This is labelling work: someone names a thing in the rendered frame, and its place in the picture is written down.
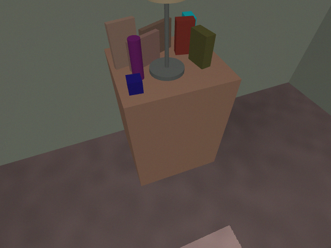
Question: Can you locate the desk lamp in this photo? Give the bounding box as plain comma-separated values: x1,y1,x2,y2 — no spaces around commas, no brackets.
148,0,185,81

